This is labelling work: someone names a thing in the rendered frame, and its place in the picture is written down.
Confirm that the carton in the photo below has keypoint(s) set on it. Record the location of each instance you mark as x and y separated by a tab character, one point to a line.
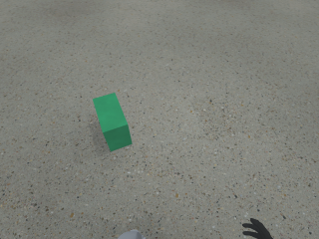
112	121

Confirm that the right robot hand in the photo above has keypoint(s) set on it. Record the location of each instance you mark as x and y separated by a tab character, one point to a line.
262	232

